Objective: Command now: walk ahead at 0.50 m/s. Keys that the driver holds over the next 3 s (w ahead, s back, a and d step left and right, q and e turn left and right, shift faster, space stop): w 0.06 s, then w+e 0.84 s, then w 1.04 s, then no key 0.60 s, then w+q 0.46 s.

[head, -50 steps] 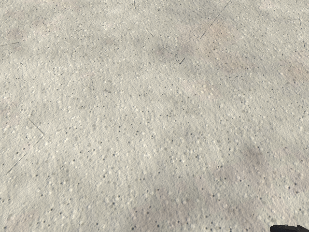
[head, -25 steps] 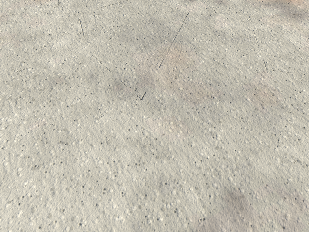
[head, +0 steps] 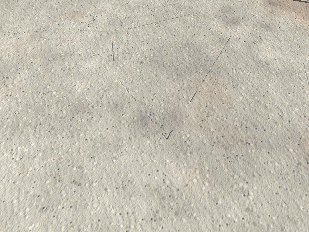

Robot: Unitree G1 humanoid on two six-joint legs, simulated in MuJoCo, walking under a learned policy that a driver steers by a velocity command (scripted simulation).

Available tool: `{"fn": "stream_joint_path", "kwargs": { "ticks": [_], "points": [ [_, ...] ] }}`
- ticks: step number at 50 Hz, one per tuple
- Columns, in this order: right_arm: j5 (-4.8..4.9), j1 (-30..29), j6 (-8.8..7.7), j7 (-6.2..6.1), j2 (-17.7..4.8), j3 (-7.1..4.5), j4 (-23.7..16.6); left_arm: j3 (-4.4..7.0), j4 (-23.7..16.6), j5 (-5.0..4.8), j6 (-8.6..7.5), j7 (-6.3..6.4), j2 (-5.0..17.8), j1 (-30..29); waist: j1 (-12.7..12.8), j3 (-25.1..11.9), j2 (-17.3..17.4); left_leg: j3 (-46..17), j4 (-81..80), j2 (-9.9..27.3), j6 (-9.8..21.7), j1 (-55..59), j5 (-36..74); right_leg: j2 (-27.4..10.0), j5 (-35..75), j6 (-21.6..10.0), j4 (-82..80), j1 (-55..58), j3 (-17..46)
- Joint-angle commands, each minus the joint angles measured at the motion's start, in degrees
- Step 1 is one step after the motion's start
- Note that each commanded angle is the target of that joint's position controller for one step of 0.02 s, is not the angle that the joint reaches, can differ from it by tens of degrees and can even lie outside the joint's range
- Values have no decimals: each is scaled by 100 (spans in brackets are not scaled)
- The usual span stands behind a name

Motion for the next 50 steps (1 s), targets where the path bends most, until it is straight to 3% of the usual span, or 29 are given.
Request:
{"fn": "stream_joint_path", "kwargs": {
  "ticks": [1, 5, 6, 7, 8, 9, 10, 11, 12, 13, 14, 16, 19, 23, 27, 30, 33, 34, 35, 36, 37, 38, 39, 40, 41, 43, 46, 50],
  "points": [
    [42, -680, -104, 80, -235, -3, -474, 226, -158, -56, -24, 54, 1016, 115, 57, 323, -533, 169, -601, -173, 16, 245, 392, -1529, 1105, -824, -486, -213, 663],
    [50, -898, -172, 189, -406, -38, -639, 271, 12, -105, 106, 91, 1070, 267, -48, 372, -591, 70, -1069, -278, 240, 350, -264, -1858, 1565, -701, 3, 454, 907],
    [45, -707, -194, 193, -496, -73, -595, 289, 14, -110, 135, 101, 1118, 214, -184, 271, -655, 121, -1136, -365, 295, 683, -482, -1869, 1935, -657, 226, 506, 971],
    [32, -241, -218, 176, -632, -149, -471, 298, -13, -117, 162, 109, 1159, 73, -481, 19, -689, 259, -1293, -522, 389, 1403, -572, -1741, 2685, -568, 729, 431, 909],
    [6, 656, -229, 123, -916, -296, -197, 244, -48, -83, 176, 111, 1023, 36, -881, -579, -581, 291, -1275, -534, 546, 2753, -474, -1408, 2981, -407, 1732, 41, 718],
    [-85, 1687, -219, 58, -1347, -418, -26, 106, -213, 54, 166, 110, 673, 79, -1221, -1536, 59, -798, -1030, 523, 885, 4549, -393, -975, 1495, -178, 3523, -1114, 440],
    [-69, 1876, -158, 76, -1631, -475, 104, -68, -232, -15, 60, 79, 3, 853, -833, -2210, 1616, -3254, -1676, 1717, 1645, 6213, -1677, -41, -2031, 151, 5341, -3261, 374],
    [-40, 1815, -161, 72, -1026, -317, 25, 89, -156, -146, -13, 73, 677, 495, -1072, -1925, 953, -3453, -2080, 1575, 1445, 5851, -2448, -319, -2240, 112, 6000, -3756, 1080],
    [-36, 1411, -182, 47, -801, -242, -8, 187, -328, -261, -47, 69, 940, 2, -1020, -1127, 703, -2612, -2222, 1428, 1204, 5157, -2372, -567, -1721, 51, 6103, -4068, 1011],
    [-55, 993, -202, 42, -687, -201, -48, 190, -371, -247, -41, 103, 882, -229, -843, -713, 362, -2019, -2400, 1240, 1101, 4421, -1882, -830, -1219, 67, 5946, -3896, 888],
    [-76, 705, -224, 50, -519, -165, -43, 224, -371, -174, -6, 124, 820, -306, -697, -392, 313, -1521, -2605, 1065, 1058, 3845, -1466, -986, -865, 92, 5687, -3712, 891],
    [-134, 449, -285, 51, -357, -140, 6, 239, -316, -183, 143, 112, 581, -85, -436, -227, 454, -809, -2936, 845, 1006, 3233, -989, -1160, -513, 128, 5462, -3186, 910],
    [-132, 430, -338, 5, -501, -199, 133, 239, -475, -151, 310, 111, 396, -299, -342, 52, 242, -140, -3194, 860, 1096, 2996, -399, -1226, -96, 219, 5141, -3458, 898],
    [-146, 540, -286, -92, -668, -254, 256, 221, -688, -102, 295, 19, 324, -786, -434, 223, 95, 617, -3306, 745, 1036, 3184, -52, -1180, 964, 288, 3952, -3670, 775],
    [-72, 825, -187, -151, -846, -311, 370, 139, -1001, -74, 263, -131, 216, -1585, -729, 455, -59, 1123, -3287, 819, 975, 3568, 129, -1078, 1365, 198, 2951, -3621, 313],
    [22, 1033, -57, -152, -954, -365, 475, 137, -1251, -83, 279, -226, 266, -1923, -780, 550, -26, 1307, -2972, 998, 886, 4210, 626, -976, 957, 31, 2581, -3741, 114],
    [107, 867, 69, -177, -1176, -437, 425, 271, -1333, -88, 321, -273, 526, -1567, -405, 157, 234, 1537, -1934, 1031, 703, 4519, 3069, -507, 123, -282, 2525, -2899, -328],
    [132, 770, 119, -183, -1229, -451, 396, 384, -1221, -109, 336, -263, 711, -992, -53, -162, 262, 1622, -1081, 946, 619, 4422, 3721, -256, -34, -436, 2448, -2156, -471],
    [145, 675, 141, -186, -1174, -418, 358, 576, -969, -125, 348, -200, 1029, -42, 454, -642, 111, 1744, 188, 701, 418, 3871, 3444, -2, 305, -657, 2052, -762, -440],
    [-54, 812, 89, -181, -815, -288, 236, 766, -798, -139, 411, -63, 1609, 685, 589, -1101, -830, 1764, 2084, 354, 119, 2322, 897, -876, 350, -1017, 1883, 862, 1068],
    [-123, 1107, -102, -124, -161, -90, -98, 767, -995, -146, 334, -72, 1989, 235, -118, -1644, -1916, 805, 3940, -997, -193, 23, -3521, -2108, -887, -2164, 837, 2281, 4560],
    [103, 534, -344, -29, -663, -161, -164, 597, -1088, -97, 235, -137, 1476, 328, 287, -1850, -1061, -301, 4243, -766, -27, -578, -3467, -2265, -1147, -2043, 269, 2347, 4915],
    [269, 166, -460, 14, -760, -185, -292, 514, -1057, -56, 143, -142, 1178, 180, 248, -1140, -841, -247, 4019, -514, 144, -880, -2997, -2103, -782, -1790, 307, 1836, 4082],
    [180, 155, -506, -22, -701, -178, -229, 461, -1088, -71, 83, -148, 1002, -172, -34, -633, -314, -254, 3443, -239, 195, -621, -2531, -1816, -90, -1562, 348, 964, 3338],
    [16, 179, -481, -68, -781, -234, -149, 398, -1158, -60, 63, -126, 788, -531, -237, -467, -285, -264, 2906, -62, 170, -199, -2264, -1589, 478, -1402, 326, 319, 2807],
    [-52, 324, -337, -58, -784, -275, -128, 355, -1285, -1, 51, -67, 742, -725, -458, -362, -396, -271, 2441, 13, 55, 328, -1978, -1402, 1123, -1372, 119, -343, 2490],
    [-125, 40, -202, -74, -556, -220, -235, 401, -1229, -39, 27, 56, 960, -491, -437, -181, -355, -99, 1522, -79, -214, 261, -1364, -1255, 1664, -1355, -32, -719, 2003],
    [-88, -647, -222, 6, -330, -106, -384, 358, -1072, -38, 56, 139, 876, -186, -112, -13, -609, 38, -150, -288, -275, 604, 275, -895, 1329, -970, -64, -947, 1400]
  ]
}}
Next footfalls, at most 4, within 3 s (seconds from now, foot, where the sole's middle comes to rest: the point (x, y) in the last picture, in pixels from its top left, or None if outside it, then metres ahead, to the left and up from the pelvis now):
0.16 left None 0.28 0.15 -0.78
0.70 right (207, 228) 0.52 -0.14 -0.78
1.22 left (195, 154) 0.89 -0.09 -0.78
1.76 right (262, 136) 1.02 -0.45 -0.78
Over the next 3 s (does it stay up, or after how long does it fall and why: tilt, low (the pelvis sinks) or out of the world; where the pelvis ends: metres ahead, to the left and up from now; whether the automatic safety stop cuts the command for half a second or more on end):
stays up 1.33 -0.43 -0.01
